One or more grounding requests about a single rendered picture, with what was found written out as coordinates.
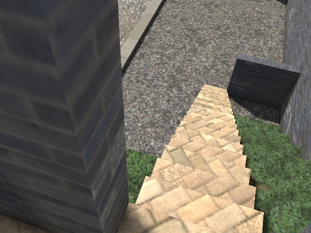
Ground stairs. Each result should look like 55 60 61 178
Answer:
135 84 264 233

